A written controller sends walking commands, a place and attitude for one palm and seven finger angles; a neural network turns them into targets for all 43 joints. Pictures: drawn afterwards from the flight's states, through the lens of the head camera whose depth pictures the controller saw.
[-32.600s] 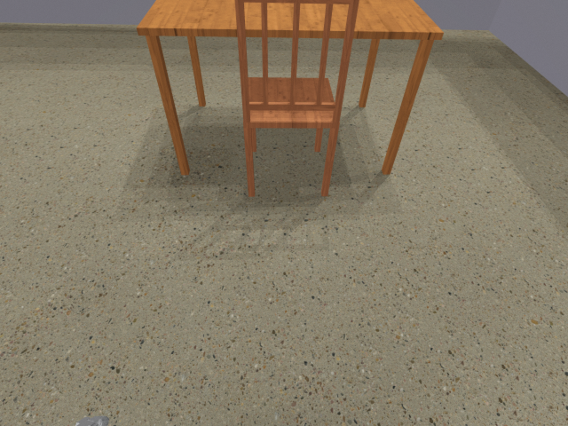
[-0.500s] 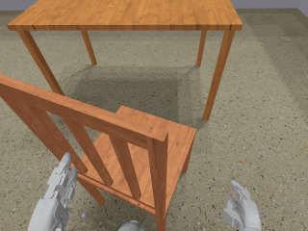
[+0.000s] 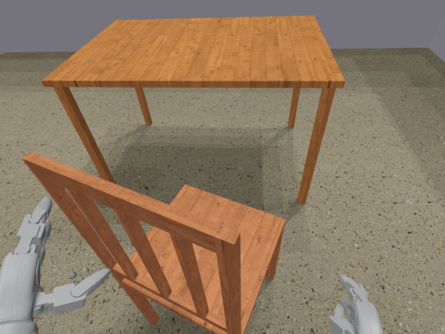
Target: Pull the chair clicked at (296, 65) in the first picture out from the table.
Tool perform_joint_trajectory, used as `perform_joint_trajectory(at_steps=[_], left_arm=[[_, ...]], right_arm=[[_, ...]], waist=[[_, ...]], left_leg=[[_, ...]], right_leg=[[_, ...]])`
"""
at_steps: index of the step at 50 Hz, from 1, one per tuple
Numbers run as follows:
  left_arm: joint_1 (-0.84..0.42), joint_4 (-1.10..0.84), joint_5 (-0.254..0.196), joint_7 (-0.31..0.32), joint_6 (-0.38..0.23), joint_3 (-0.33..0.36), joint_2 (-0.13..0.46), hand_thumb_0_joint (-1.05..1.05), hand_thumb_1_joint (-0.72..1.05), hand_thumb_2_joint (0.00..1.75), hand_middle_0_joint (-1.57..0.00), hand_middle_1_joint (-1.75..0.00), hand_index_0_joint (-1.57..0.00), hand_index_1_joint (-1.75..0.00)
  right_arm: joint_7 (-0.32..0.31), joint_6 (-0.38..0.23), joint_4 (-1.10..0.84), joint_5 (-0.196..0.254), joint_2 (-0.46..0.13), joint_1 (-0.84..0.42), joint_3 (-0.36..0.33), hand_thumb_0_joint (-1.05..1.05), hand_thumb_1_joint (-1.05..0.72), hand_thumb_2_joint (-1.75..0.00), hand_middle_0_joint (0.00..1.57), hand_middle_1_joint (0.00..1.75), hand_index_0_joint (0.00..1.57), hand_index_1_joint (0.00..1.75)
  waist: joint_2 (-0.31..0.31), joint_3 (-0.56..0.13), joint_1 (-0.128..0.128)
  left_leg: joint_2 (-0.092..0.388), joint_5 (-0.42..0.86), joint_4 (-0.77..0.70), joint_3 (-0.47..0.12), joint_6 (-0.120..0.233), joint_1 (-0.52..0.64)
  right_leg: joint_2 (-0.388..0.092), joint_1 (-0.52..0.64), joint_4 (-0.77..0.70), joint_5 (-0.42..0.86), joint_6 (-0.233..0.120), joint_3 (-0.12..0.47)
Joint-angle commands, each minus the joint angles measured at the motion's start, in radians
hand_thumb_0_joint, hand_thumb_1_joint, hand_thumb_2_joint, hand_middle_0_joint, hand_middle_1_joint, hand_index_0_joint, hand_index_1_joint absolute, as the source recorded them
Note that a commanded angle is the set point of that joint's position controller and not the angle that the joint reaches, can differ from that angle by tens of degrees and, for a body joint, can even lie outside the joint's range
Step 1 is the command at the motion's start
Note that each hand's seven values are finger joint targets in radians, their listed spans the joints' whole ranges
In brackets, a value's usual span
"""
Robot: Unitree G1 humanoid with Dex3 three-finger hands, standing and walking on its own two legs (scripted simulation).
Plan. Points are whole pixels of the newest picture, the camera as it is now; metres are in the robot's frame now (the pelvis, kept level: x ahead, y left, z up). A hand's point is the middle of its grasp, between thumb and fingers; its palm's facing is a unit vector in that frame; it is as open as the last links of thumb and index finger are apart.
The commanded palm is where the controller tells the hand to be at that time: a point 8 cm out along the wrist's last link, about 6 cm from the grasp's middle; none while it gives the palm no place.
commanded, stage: draw the hand back to the body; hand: left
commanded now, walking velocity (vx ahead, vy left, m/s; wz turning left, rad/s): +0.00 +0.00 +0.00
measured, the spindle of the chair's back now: (149, 259) +0.27 +0.20 -0.05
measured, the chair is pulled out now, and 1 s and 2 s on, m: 0.57 0.57 0.57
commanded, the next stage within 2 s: step back with the hand held close in 0.62 s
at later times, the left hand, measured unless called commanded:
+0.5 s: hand (58, 227) +0.21 +0.25 +0.17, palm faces +0.43 -0.79 -0.43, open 7.6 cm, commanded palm +0.16 +0.30 +0.19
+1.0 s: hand (47, 243) +0.18 +0.26 +0.17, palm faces +0.36 -0.77 -0.52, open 7.4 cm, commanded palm +0.13 +0.30 +0.19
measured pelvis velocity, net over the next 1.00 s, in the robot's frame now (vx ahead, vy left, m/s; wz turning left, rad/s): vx -0.02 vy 0.00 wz -0.03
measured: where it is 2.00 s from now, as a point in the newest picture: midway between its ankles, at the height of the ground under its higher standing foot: outside the picture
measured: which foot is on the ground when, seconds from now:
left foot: down 0.00-1.00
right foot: down 0.00-1.00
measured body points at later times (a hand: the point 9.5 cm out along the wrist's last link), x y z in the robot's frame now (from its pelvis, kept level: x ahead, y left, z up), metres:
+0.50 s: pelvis +0.02 +0.00 +0.02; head +0.00 -0.03 +0.46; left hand +0.18 +0.29 +0.19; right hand +0.20 -0.23 -0.08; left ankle -0.01 +0.14 -0.72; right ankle -0.03 -0.13 -0.72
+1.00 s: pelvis -0.02 +0.00 +0.01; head +0.00 -0.03 +0.46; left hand +0.16 +0.30 +0.19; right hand +0.16 -0.24 -0.08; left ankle -0.01 +0.14 -0.72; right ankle -0.03 -0.13 -0.72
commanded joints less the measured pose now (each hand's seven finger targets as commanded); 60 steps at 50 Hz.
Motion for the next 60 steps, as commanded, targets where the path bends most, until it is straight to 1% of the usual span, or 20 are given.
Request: perform_joint_trajectory(at_steps=[1,6,12,16,18,20,21,25,32,36,37,38,39,40,42,47,49,50,55,60], left_arm=[[-0.087,-0.205,-0.005,0.019,-0.078,0.159,0.159,0.00,0.50,0.71,-0.15,-0.22,-0.15,-0.22],[-0.165,-0.185,-0.020,0.015,-0.084,0.226,0.192,0.00,0.68,0.80,-0.17,-0.26,-0.17,-0.26],[-0.273,-0.165,-0.032,0.008,-0.092,0.299,0.240,0.00,0.90,0.90,-0.20,-0.30,-0.20,-0.30],[-0.185,-0.081,-0.037,-0.009,-0.077,0.243,0.160,0.00,0.90,0.90,-0.20,-0.30,-0.20,-0.30],[-0.208,-0.122,-0.036,-0.011,-0.081,0.258,0.190,0.00,0.90,0.90,-0.20,-0.30,-0.20,-0.30],[-0.219,-0.152,-0.032,-0.007,-0.083,0.287,0.227,0.00,0.90,0.90,-0.20,-0.30,-0.20,-0.30],[-0.228,-0.184,-0.031,-0.006,-0.087,0.281,0.222,0.00,0.90,0.90,-0.20,-0.30,-0.20,-0.30],[-0.233,-0.202,-0.026,0.001,-0.084,0.298,0.240,0.00,0.90,0.90,-0.20,-0.30,-0.20,-0.30],[-0.223,-0.147,-0.026,0.001,-0.085,0.263,0.194,0.00,0.90,0.90,-0.20,-0.30,-0.20,-0.30],[-0.240,-0.145,-0.025,0.000,-0.089,0.267,0.203,0.00,0.90,0.90,-0.20,-0.30,-0.20,-0.30],[-0.261,-0.141,-0.024,-0.003,-0.089,0.229,0.174,0.00,0.90,0.90,-0.20,-0.30,-0.20,-0.30],[-0.427,-0.256,-0.029,0.001,-0.144,0.385,0.345,0.00,0.90,0.90,-0.20,-0.30,-0.20,-0.30],[-0.329,-0.146,-0.023,-0.005,-0.153,0.356,0.288,0.00,0.90,0.90,-0.20,-0.30,-0.20,-0.30],[-0.298,-0.143,-0.022,-0.011,-0.162,0.348,0.277,0.00,0.90,0.90,-0.20,-0.30,-0.20,-0.30],[-0.159,-0.094,-0.020,-0.017,-0.162,0.295,0.197,0.00,0.90,0.90,-0.20,-0.30,-0.20,-0.30],[-0.068,-0.186,-0.019,-0.004,-0.167,0.321,0.224,0.00,0.90,0.90,-0.20,-0.30,-0.20,-0.30],[-0.074,-0.216,-0.020,0.004,-0.169,0.340,0.248,0.00,0.90,0.90,-0.20,-0.30,-0.20,-0.30],[-0.085,-0.224,-0.021,0.010,-0.170,0.360,0.278,0.00,0.90,0.90,-0.20,-0.30,-0.20,-0.30],[-0.078,-0.234,-0.025,0.023,-0.172,0.356,0.271,0.00,0.90,0.90,-0.20,-0.30,-0.20,-0.30],[-0.090,-0.219,-0.020,0.032,-0.174,0.338,0.255,0.00,0.90,0.90,-0.20,-0.30,-0.20,-0.30]], right_arm=[[0.008,-0.060,-0.155,-0.002,-0.086,-0.142,-0.032,0.00,-0.90,-0.90,0.20,0.30,0.20,0.30],[0.021,-0.053,-0.139,-0.007,-0.091,-0.145,-0.033,0.00,-0.90,-0.90,0.20,0.30,0.20,0.30],[0.034,-0.037,-0.123,-0.008,-0.099,-0.149,-0.037,0.00,-0.90,-0.90,0.20,0.30,0.20,0.30],[0.051,-0.016,-0.121,-0.009,-0.098,-0.156,-0.046,0.00,-0.90,-0.90,0.20,0.30,0.20,0.30],[0.054,-0.009,-0.128,-0.009,-0.104,-0.161,-0.051,0.00,-0.90,-0.90,0.20,0.30,0.20,0.30],[0.053,-0.011,-0.127,-0.009,-0.103,-0.165,-0.053,0.00,-0.90,-0.90,0.20,0.30,0.20,0.30],[0.053,-0.013,-0.131,-0.011,-0.100,-0.159,-0.049,0.00,-0.90,-0.90,0.20,0.30,0.20,0.30],[0.049,-0.018,-0.126,-0.007,-0.099,-0.159,-0.053,0.00,-0.90,-0.90,0.20,0.30,0.20,0.30],[0.048,-0.023,-0.122,-0.007,-0.098,-0.161,-0.052,0.00,-0.90,-0.90,0.20,0.30,0.20,0.30],[0.048,-0.027,-0.122,-0.008,-0.103,-0.164,-0.053,0.00,-0.90,-0.90,0.20,0.30,0.20,0.30],[0.050,-0.028,-0.122,-0.010,-0.104,-0.163,-0.049,0.00,-0.90,-0.90,0.20,0.30,0.20,0.30],[0.057,-0.004,-0.146,-0.012,-0.133,-0.147,-0.060,0.00,-0.90,-0.90,0.20,0.30,0.20,0.30],[0.057,0.007,-0.123,-0.016,-0.118,-0.144,-0.061,0.00,-0.90,-0.90,0.20,0.30,0.20,0.30],[0.059,0.017,-0.133,-0.016,-0.122,-0.140,-0.066,0.00,-0.90,-0.90,0.20,0.30,0.20,0.30],[0.066,0.041,-0.148,-0.018,-0.119,-0.148,-0.064,0.00,-0.90,-0.90,0.20,0.30,0.20,0.30],[0.065,0.082,-0.185,-0.012,-0.116,-0.158,-0.070,0.00,-0.90,-0.90,0.20,0.30,0.20,0.30],[0.058,0.086,-0.191,-0.013,-0.115,-0.159,-0.071,0.00,-0.90,-0.90,0.20,0.30,0.20,0.30],[0.052,0.085,-0.186,-0.010,-0.117,-0.161,-0.074,0.00,-0.90,-0.90,0.20,0.30,0.20,0.30],[0.042,0.074,-0.180,-0.010,-0.117,-0.152,-0.074,0.00,-0.90,-0.90,0.20,0.30,0.20,0.30],[0.043,0.059,-0.173,-0.009,-0.118,-0.144,-0.074,0.00,-0.90,-0.90,0.20,0.30,0.20,0.30]], waist=[[-0.004,-0.003,-0.005],[-0.040,-0.009,-0.002],[-0.007,-0.019,0.002],[-0.062,0.001,0.002],[-0.076,-0.032,0.005],[-0.039,-0.046,0.008],[-0.013,-0.063,0.007],[-0.008,-0.061,0.005],[-0.018,0.000,0.001],[-0.015,0.002,0.001],[-0.029,0.010,-0.005],[-0.018,0.082,-0.034],[-0.058,0.080,-0.045],[-0.064,0.057,-0.043],[-0.042,0.011,-0.047],[-0.028,-0.092,-0.041],[-0.047,-0.099,-0.041],[-0.014,-0.101,-0.042],[-0.009,-0.096,-0.042],[-0.044,-0.033,-0.048]], left_leg=[[0.004,0.243,-0.151,0.014,0.039,0.113],[0.003,0.314,-0.189,0.015,0.039,0.151],[0.005,0.386,-0.215,0.027,0.038,0.202],[0.012,0.433,-0.225,0.035,0.041,0.198],[0.010,0.430,-0.225,0.036,0.044,0.205],[0.010,0.441,-0.222,0.040,0.043,0.212],[0.007,0.456,-0.224,0.039,0.043,0.221],[0.013,0.463,-0.220,0.041,0.039,0.227],[0.016,0.382,-0.236,0.040,0.038,0.212],[0.014,0.353,-0.241,0.037,0.041,0.206],[0.013,0.350,-0.241,0.038,0.043,0.206],[0.032,0.296,-0.200,0.024,0.058,0.131],[0.029,0.275,-0.181,0.009,0.056,0.125],[0.030,0.279,-0.176,0.010,0.053,0.124],[0.040,0.360,-0.182,0.002,0.052,0.123],[0.079,0.530,-0.202,-0.019,0.056,0.132],[0.086,0.522,-0.202,-0.025,0.056,0.114],[0.088,0.506,-0.205,-0.025,0.057,0.111],[0.096,0.408,-0.213,-0.040,0.055,0.056],[0.073,0.133,-0.206,-0.039,0.050,-0.025]], right_leg=[[-0.016,-0.001,-0.161,0.298,-0.031,-0.004],[-0.009,0.059,-0.187,0.375,-0.029,-0.002],[-0.006,0.104,-0.211,0.444,-0.026,0.003],[-0.007,0.122,-0.218,0.494,-0.020,-0.002],[-0.009,0.137,-0.220,0.504,-0.018,0.002],[-0.010,0.146,-0.222,0.522,-0.020,0.005],[-0.011,0.155,-0.219,0.529,-0.020,0.006],[-0.010,0.152,-0.222,0.531,-0.022,0.005],[-0.007,0.111,-0.237,0.437,-0.021,0.003],[-0.008,0.107,-0.242,0.409,-0.022,0.009],[-0.008,0.100,-0.241,0.406,-0.021,0.008],[-0.057,0.027,-0.291,0.475,-0.024,0.103],[-0.078,0.027,-0.292,0.495,-0.032,0.107],[-0.088,0.040,-0.280,0.528,-0.037,0.113],[-0.083,0.061,-0.241,0.517,-0.030,0.090],[-0.062,0.094,-0.169,0.494,-0.015,0.052],[-0.061,0.092,-0.161,0.480,-0.013,0.052],[-0.067,0.085,-0.159,0.472,-0.014,0.059],[-0.063,0.068,-0.153,0.398,-0.013,0.069],[-0.080,-0.017,-0.219,0.215,-0.028,0.121]])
